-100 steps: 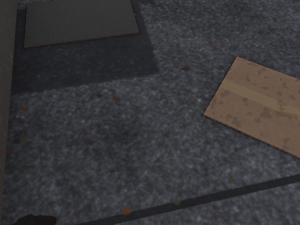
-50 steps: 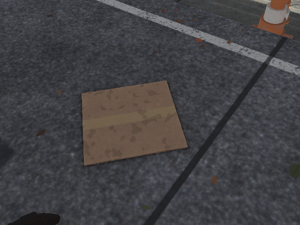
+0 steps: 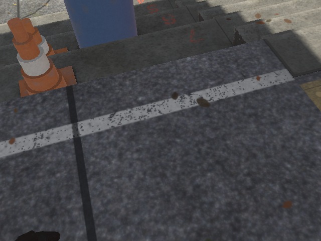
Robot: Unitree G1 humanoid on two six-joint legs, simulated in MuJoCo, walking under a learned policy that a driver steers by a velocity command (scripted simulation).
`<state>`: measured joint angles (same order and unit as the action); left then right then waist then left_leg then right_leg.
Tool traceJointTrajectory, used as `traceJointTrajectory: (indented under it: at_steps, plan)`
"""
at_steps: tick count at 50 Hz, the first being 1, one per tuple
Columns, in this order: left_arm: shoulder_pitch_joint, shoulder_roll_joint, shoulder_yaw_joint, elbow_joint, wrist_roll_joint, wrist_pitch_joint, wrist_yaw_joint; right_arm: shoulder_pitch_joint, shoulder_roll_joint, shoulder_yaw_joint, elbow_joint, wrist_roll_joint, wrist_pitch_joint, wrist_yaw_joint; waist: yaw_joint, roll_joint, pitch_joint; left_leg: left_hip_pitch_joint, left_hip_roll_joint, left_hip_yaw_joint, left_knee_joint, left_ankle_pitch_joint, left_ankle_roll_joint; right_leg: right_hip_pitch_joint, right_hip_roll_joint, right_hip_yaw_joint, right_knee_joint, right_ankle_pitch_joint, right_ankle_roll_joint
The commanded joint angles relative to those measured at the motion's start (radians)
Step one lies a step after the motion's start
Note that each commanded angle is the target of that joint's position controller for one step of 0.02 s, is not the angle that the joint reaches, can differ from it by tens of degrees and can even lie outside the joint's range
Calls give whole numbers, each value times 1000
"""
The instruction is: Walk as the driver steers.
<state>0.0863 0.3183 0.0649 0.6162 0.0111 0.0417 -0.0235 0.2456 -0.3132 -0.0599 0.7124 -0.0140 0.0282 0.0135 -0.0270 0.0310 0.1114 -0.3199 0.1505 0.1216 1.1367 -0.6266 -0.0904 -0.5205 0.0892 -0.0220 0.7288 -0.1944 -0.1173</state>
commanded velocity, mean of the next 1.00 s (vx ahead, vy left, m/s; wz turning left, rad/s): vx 0.16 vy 0.00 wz -1.00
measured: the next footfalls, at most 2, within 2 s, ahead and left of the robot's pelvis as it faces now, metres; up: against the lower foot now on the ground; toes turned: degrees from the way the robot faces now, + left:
left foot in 0.40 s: +0.18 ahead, +0.12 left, +0.00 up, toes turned -31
right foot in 0.92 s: +0.03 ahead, -0.07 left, +0.00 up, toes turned -60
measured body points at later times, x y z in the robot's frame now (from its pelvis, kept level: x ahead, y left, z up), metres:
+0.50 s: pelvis +0.08 +0.05 +0.04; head +0.12 +0.05 +0.49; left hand +0.32 +0.28 -0.07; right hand +0.10 -0.28 -0.04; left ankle +0.15 +0.14 -0.70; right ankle +0.07 -0.05 -0.65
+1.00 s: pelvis +0.10 -0.04 +0.02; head +0.09 -0.08 +0.47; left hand +0.44 -0.06 -0.03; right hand -0.13 -0.25 -0.10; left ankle +0.16 +0.12 -0.64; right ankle +0.01 -0.03 -0.70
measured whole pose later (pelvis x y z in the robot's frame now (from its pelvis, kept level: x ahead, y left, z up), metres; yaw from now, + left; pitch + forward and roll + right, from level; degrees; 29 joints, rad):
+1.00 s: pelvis +0.10 -0.04 +0.02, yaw -59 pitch +2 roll +1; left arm 0.13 0.34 0.06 0.64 0.02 0.02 -0.05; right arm 0.32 -0.38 -0.09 0.73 -0.05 0.03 0.02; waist -0.05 0.06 0.02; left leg -0.34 0.13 0.13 1.04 -0.49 -0.06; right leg -0.23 0.05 -0.04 0.60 -0.40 -0.09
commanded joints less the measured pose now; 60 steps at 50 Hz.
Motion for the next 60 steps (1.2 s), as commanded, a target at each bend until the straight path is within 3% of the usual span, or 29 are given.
traceJointTrajectory:
  at_steps: [1, 2, 4, 8, 15, 18, 19, 20, 21, 22, 23, 24, 26, 31, 34, 36, 38, 41, 44, 45, 46, 47, 48, 49, 50, 52, 54, 56, 60]
  plan:
    - [128, 228, 83, -41, 2, 3, 18, -16, -115, -22, -128, -12, 9, -28, 61, -120, -202, -351, -51, -172, 123, 73, 9, 420, -306, 606, -428, 57, -209]
    - [86, 189, 71, -38, 2, 4, 22, -33, -115, -22, -124, -18, 9, -36, 33, -129, -159, -308, -44, -175, 42, 132, 19, 349, -243, 534, -434, 67, -162]
    - [67, 145, 59, -37, 1, -1, 19, 4, -119, -24, -95, -23, 24, -37, 11, -111, -185, -203, -64, -169, -23, 179, 27, 284, -193, 465, -415, 211, -130]
    - [128, 171, 73, -5, 8, -8, 3, -64, -69, -9, -109, -8, 30, -35, 34, -45, -222, -183, -115, -196, -157, 205, 36, 296, -173, 515, -401, 202, -129]
    - [152, 178, 83, 16, 12, 4, -9, -147, -76, -6, -124, 3, 17, -44, 64, -123, -183, -108, -209, -233, -373, 248, 67, 284, -132, 654, -407, 16, -86]
    - [121, 171, 81, 19, 6, 4, -14, -95, -84, -9, -107, 10, 6, -58, 34, -162, -172, 63, -242, -230, -574, 264, 86, 217, -95, 693, -393, 27, -31]
    - [104, 162, 77, 19, -5, 2, -11, -57, -92, -12, -97, 7, 0, -67, 3, -157, -165, 166, -228, -230, -715, 329, 91, 159, -59, 683, -377, -50, 13]
    - [139, 120, 66, 23, -16, -4, -4, -53, -146, -26, -96, 0, -5, -80, 13, -48, -176, 278, -96, -327, -855, 298, 117, 67, 20, 600, -287, -277, 76]
    - [159, 76, 58, 1, -33, -5, 7, -77, -248, -44, -125, -11, -2, -79, 23, 164, -208, 337, 192, -611, -947, 135, 221, -70, 163, 343, -14, -389, 135]
    - [150, 166, 77, 18, 20, -7, 9, -154, -229, -40, -136, -18, 4, -71, 38, 118, -129, 185, 249, -645, -985, 170, 288, -107, 124, 216, 201, -313, 150]
    - [137, 193, 87, 24, 33, -5, 0, -169, -150, -20, -141, -13, 6, -66, 52, 68, -109, 114, 206, -536, -943, 280, 294, -48, 55, 199, 300, -255, 150]
    - [171, 172, 83, 38, 31, 3, -12, -207, -109, -7, -143, -9, 5, -59, 80, 51, -93, 82, 135, -412, -909, 392, 271, -21, 47, 186, 381, -205, 146]
    - [228, 146, 74, 61, 15, 19, -33, -228, -94, 2, -157, -8, 2, -61, 88, 90, -104, 118, 77, -269, -867, 544, 254, -39, 30, 139, 520, -167, 153]
    - [92, 111, 46, 12, 1, 29, -40, -59, -125, -14, -111, -12, -3, -57, -9, 107, -96, 323, 110, -151, -803, 808, 265, -125, -52, 55, 366, -189, 190]
    - [44, 85, 31, -18, -6, 32, -46, -19, -143, -27, -93, -14, -4, -44, -26, 142, -128, 356, 146, -83, -759, 963, 271, -68, -87, 13, 249, -227, 185]
    - [-16, 92, 26, -49, -3, 33, -61, 24, -164, -40, -83, -22, -8, -28, -59, 162, -160, 335, 175, -87, -849, 471, 253, -11, -113, -16, 172, -226, 152]
    - [-86, 112, 29, -82, 4, 35, -85, 23, -195, -52, -81, -27, -16, -24, -65, 187, -118, 301, 212, -128, -945, 87, 229, -8, -124, -40, 122, -247, 128]
    - [-144, 95, 22, -99, 10, 26, -103, 45, -209, -61, -66, -28, -27, -20, -63, 116, -81, 296, 251, -96, -975, 40, 204, 22, -128, -71, 33, -280, 85]
    - [-74, 72, 12, -66, 17, 14, -99, 24, -210, -60, -52, -15, -24, -12, -14, 82, -78, 224, 232, 31, -910, 119, 168, 202, -99, -117, -126, -262, 29]
    - [38, 67, 12, -25, 23, 7, -90, -14, -206, -58, -54, -4, -21, -11, 56, 47, -93, 127, 195, 114, -794, 179, 143, 368, -69, -141, -227, -198, 8]
    - [277, 120, 38, 67, 28, -1, -66, -36, -175, -47, -59, -3, -24, -10, 169, -86, -181, -53, 109, 214, -471, 382, 104, 676, -41, -77, -293, -245, -35]
    - [420, 249, 73, 108, 14, -12, -40, -85, -63, -12, -116, -14, -25, -1, 228, -378, -195, -434, -23, 229, -52, 47, 54, 884, -286, 383, -385, -511, -138]
    - [361, 283, 66, 46, -4, -26, -17, -225, -78, -10, -197, -50, -34, 4, 229, -336, -118, -741, -132, -5, 101, 1, 21, 850, -392, 748, -510, -498, -199]
    - [353, 241, 53, 62, -1, -28, 1, -239, -126, -19, -206, -53, -47, 14, 210, -208, -74, -766, -68, -103, 117, 85, 31, 832, -401, 643, -494, -308, -209]
    - [334, 222, 46, 69, 4, -33, 15, -166, -144, -20, -176, -36, -62, 24, 153, -188, -57, -695, -39, -108, 66, 166, 38, 785, -366, 543, -491, -141, -203]
    - [206, 185, 27, 46, 4, -45, 25, -85, -171, -24, -125, -38, -60, 31, 46, -129, -11, -527, -30, -96, -14, 268, 16, 623, -251, 382, -464, 280, -159]
    - [160, 193, 26, 40, -8, -60, 22, -53, -162, -21, -110, -36, -40, 28, 4, -114, -47, -403, -67, -72, -43, 316, -3, 525, -194, 304, -430, 600, -140]
    - [185, 209, 34, 61, -7, -63, 20, -84, -132, -9, -121, -25, -30, 23, 5, -96, -51, -352, -100, -55, -116, 348, -3, 460, -160, 282, -399, 723, -131]
    - [262, 189, 33, 109, -8, -55, 29, -213, -72, 23, -165, -9, -37, 10, 69, -117, -63, -232, -169, -35, -411, 510, 46, 425, -132, 287, -328, 798, -76]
